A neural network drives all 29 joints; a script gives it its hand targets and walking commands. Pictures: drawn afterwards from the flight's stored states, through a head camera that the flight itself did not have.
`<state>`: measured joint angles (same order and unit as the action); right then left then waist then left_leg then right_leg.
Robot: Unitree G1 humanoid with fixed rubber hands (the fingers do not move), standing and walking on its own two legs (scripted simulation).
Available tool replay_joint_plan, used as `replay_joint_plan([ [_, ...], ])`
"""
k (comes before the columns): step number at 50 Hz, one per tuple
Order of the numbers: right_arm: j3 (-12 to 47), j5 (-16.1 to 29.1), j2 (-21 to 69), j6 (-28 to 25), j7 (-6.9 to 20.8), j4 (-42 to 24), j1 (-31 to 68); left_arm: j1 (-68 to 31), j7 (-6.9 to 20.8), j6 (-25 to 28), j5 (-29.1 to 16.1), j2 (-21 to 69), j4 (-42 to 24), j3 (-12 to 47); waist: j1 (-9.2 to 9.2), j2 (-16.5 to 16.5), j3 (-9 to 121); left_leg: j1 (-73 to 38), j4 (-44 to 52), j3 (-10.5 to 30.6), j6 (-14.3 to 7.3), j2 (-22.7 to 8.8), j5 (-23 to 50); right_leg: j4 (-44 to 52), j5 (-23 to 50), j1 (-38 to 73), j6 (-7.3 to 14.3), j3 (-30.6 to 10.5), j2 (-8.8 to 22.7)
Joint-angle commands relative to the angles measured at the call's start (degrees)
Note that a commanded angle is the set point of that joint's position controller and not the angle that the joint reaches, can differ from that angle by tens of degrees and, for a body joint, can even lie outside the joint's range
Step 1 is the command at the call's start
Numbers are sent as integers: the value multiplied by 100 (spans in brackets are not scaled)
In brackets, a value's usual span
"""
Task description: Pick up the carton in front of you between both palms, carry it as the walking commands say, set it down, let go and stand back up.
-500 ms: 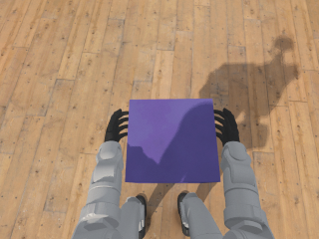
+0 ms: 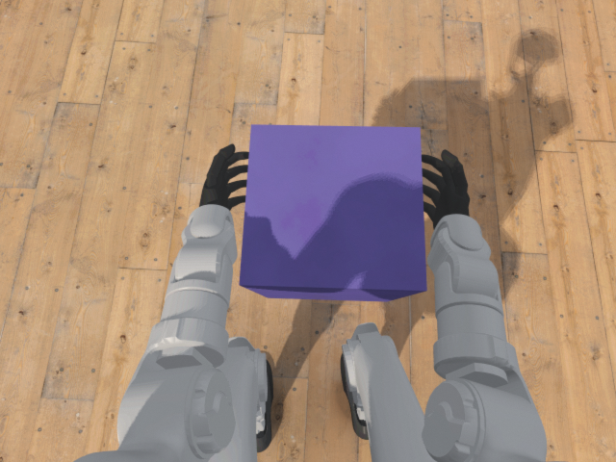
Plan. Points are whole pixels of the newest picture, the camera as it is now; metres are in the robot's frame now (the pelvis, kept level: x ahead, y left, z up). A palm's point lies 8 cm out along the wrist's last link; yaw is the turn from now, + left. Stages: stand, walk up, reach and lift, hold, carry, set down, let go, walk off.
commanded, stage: set down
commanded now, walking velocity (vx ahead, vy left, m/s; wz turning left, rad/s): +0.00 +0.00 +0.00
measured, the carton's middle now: (330, 228) +0.42 -0.06 -0.16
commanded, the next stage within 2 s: none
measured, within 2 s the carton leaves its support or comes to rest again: rests again in 2.00 s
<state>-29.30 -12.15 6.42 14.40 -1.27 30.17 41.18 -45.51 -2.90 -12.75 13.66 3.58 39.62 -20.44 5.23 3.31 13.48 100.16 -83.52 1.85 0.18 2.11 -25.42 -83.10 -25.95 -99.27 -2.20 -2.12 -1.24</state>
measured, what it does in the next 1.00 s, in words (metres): lowers itself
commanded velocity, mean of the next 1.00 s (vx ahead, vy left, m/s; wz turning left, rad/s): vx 0.00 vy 0.00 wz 0.00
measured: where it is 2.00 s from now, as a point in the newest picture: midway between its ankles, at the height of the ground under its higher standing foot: (310, 414)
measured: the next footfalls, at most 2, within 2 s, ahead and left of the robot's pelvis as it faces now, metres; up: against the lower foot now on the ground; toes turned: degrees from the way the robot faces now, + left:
none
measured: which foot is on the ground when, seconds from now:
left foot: down 0.00-1.00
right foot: down 0.00-1.00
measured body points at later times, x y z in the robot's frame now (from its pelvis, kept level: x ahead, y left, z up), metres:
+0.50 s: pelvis -0.02 +0.01 -0.12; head +0.27 +0.01 +0.22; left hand +0.50 +0.07 -0.24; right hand +0.43 -0.23 -0.23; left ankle +0.09 +0.11 -0.54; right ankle +0.08 -0.13 -0.54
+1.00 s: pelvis -0.03 +0.00 -0.20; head +0.32 +0.00 +0.08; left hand +0.53 +0.05 -0.37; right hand +0.46 -0.24 -0.34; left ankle +0.09 +0.11 -0.54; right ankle +0.08 -0.13 -0.54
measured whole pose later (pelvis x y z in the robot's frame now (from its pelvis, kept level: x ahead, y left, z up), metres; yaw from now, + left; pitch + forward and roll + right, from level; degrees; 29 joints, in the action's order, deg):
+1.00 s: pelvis -0.03 +0.00 -0.20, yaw -2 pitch +44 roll -3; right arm -28.2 -0.8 -3.8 12.3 -6.6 42.1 66.0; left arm -77.6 -7.1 -10.4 0.9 -13.5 60.1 -2.2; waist 8.3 1.4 -7.3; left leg 135.5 -122.1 2.9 1.0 3.4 -30.3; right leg -120.8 -31.2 -133.5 -3.9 -0.9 -2.8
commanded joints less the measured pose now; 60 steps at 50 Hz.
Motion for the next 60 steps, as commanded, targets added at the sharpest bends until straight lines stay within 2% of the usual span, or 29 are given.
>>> replay_joint_plan([
  [1, 3111, 621, 4689, -65, 1198, 697, 3293, -3305, 885, 181, -504, 4789, 122, 2770, 212, 39, 4863, -2478, 342, -232, 100, 832, 812, 409, 1076, 2113, -120, 468, -786],
  [7, 2998, 780, 4531, 5, 1097, 409, 4013, -4010, 866, 49, -650, 4793, 210, 2815, 212, 278, 5051, -2067, -127, -278, 46, 833, 438, -142, 781, 1674, -86, 550, -781],
  [8, 3145, 748, 4586, -20, 1096, 414, 4007, -4150, 882, 127, -870, 4934, 204, 2917, 517, 101, 5275, -1954, -291, -292, 63, 853, 616, -111, 1084, 2039, -75, 503, -773],
  [9, 3017, 808, 4582, -25, 1096, 281, 3986, -4022, 841, 60, -773, 4734, 160, 2929, 195, 314, 5370, -1901, -363, -358, 86, 850, 781, -329, 1206, 1726, -111, 535, -778],
  [11, 2915, 790, 4459, -24, 1118, 423, 4020, -3959, 805, 50, -844, 4773, 330, 3009, 518, 329, 5414, -1997, -536, -229, 108, 810, 732, -486, 1059, 1544, -72, 589, -752],
  [15, 2554, 701, 4121, -14, 1207, 470, 4350, -4561, 802, -72, -754, 4569, 698, 2655, 682, 634, 5071, -1745, -750, -168, 122, 768, 208, -845, 768, 842, 2, 692, -691],
  [16, 2585, 664, 4136, 35, 1242, 436, 4461, -4367, 812, -84, -695, 4517, 850, 2601, 527, 521, 4884, -1615, -835, -223, 80, 804, 214, -869, 638, 582, -58, 717, -684],
  [19, 2510, 597, 4211, 38, 1266, 537, 4539, -4513, 789, -22, -735, 4590, 908, 2557, 708, 335, 4926, -1321, -1148, -280, 114, 835, 470, -1011, 869, 599, -67, 736, -735],
  [20, 2565, 753, 4122, 6, 1281, 460, 4727, -4502, 764, -12, -728, 4525, 817, 2626, 479, 446, 5101, -1311, -1256, -262, 90, 869, 791, -1232, 1079, 499, -106, 741, -706],
  [21, 2676, 803, 4076, 28, 1279, 333, 4973, -4716, 790, 24, -761, 4590, 852, 2554, 610, 338, 5173, -1199, -1309, -303, 74, 845, 620, -1285, 1085, 620, -86, 777, -708],
  [22, 2539, 913, 4085, -33, 1253, 425, 5193, -4673, 762, 12, -714, 4526, 1058, 2477, 332, 436, 5242, -1415, -1363, -273, 38, 875, 611, -1407, 1018, 388, -109, 794, -679],
  [24, 2574, 819, 4095, 26, 1246, 599, 4999, -4909, 761, 30, -683, 4225, 910, 2560, 675, 183, 4890, -885, -1588, -322, 47, 781, 454, -1407, 902, 351, -152, 795, -709],
  [25, 2400, 730, 4035, 18, 1256, 675, 4852, -4592, 754, -17, -551, 4253, 1350, 2311, 460, 308, 4893, -885, -1545, -288, 16, 793, 402, -1582, 922, 238, -168, 825, -661],
  [28, 2387, 925, 3789, -73, 1241, 677, 5245, -5141, 749, 68, -876, 4252, 1052, 2700, 708, 708, 5090, -1207, -1797, -184, 60, 715, 458, -1883, 913, -68, -96, 879, -656],
  [29, 2281, 916, 3791, -59, 1303, 807, 5036, -5151, 733, 46, -762, 4308, 1169, 2609, 572, 818, 5089, -1234, -1768, -237, 23, 737, 510, -1889, 876, -231, -85, 859, -648],
  [32, 2378, 1005, 3768, -113, 1269, 539, 5288, -5543, 738, 133, -1162, 4307, 846, 3027, 983, 761, 5493, -1301, -2124, -233, 92, 716, 929, -2095, 1453, 76, -156, 892, -633],
  [33, 2454, 1051, 3630, -109, 1276, 670, 5436, -5276, 775, 153, -1095, 4304, 1075, 2943, 753, 798, 5166, -1029, -2177, -238, 62, 751, 839, -2194, 1308, -57, -138, 852, -610],
  [35, 2484, 1223, 3526, -145, 1253, 749, 5529, -5369, 747, 176, -1103, 3990, 1273, 2804, 801, 695, 5030, -690, -2283, -311, 45, 719, 611, -2193, 1186, -124, -126, 854, -577],
  [36, 2613, 1224, 3702, -139, 1236, 764, 5542, -5469, 756, 199, -1104, 3836, 1271, 2908, 486, 657, 4984, -659, -2426, -316, 26, 713, 855, -2235, 1206, -109, -185, 763, -589],
  [37, 2399, 1083, 3427, -154, 1225, 675, 5570, -5494, 729, 169, -1275, 3914, 1380, 3097, 1049, 675, 4967, -565, -2397, -207, 82, 704, 594, -2383, 1276, 154, -146, 887, -498],
  [42, 2950, 1639, 3532, -331, 1104, 371, 6159, -5856, 759, 400, -1470, 3477, 1188, 3159, 563, 280, 5358, -262, -2926, -416, 6, 680, 959, -2575, 1683, 517, -223, 726, -573],
  [48, 2999, 1808, 3820, -397, 1060, 540, 6232, -5955, 779, 461, -1658, 3625, 1177, 3331, 529, 389, 5457, -598, -3074, -393, 11, 618, 1060, -2896, 1568, 267, -230, 892, -563],
  [49, 2871, 1734, 3746, -373, 1083, 701, 6075, -5916, 778, 477, -1773, 3730, 1065, 3473, 826, 385, 5410, -494, -3060, -314, -20, 618, 1194, -2829, 1829, 405, -201, 879, -582],
  [50, 2925, 1753, 4074, -341, 1078, 883, 5875, -5971, 818, 513, -1797, 3873, 993, 3498, 543, 437, 5406, -477, -3150, -486, 22, 715, 1253, -2835, 1925, 591, -210, 757, -609],
  [51, 2763, 1596, 3771, -339, 1056, 1049, 5851, -5741, 863, 459, -1679, 3829, 1511, 3247, 734, 442, 4879, -99, -3099, -337, -9, 651, 1003, -2923, 1778, 298, -199, 805, -560],
  [53, 2810, 1683, 3948, -364, 1102, 816, 5968, -5714, 877, 495, -1553, 3616, 1336, 3243, 281, 437, 4655, -140, -3091, -388, -71, 649, 1102, -2937, 1599, -39, -204, 754, -609],
  [56, 2571, 1599, 3896, -360, 1140, 1091, 5829, -5682, 866, 586, -1441, 3489, 1231, 3042, 293, 466, 4414, 20, -3102, -368, -74, 639, 822, -3007, 1387, -275, -197, 764, -605],
  [57, 2700, 1621, 3771, -395, 1135, 1019, 5860, -5857, 859, 573, -1528, 3493, 1292, 3128, 591, 551, 4429, 93, -3065, -261, -69, 607, 977, -3011, 1674, -203, -161, 762, -622],
  [60, 2334, 1528, 3537, -376, 1162, 1475, 5622, -6081, 868, 610, -1473, 3227, 1204, 3100, 779, 741, 4065, 221, -3122, -291, -92, 563, 531, -2891, 1178, -580, -95, 741, -609],
])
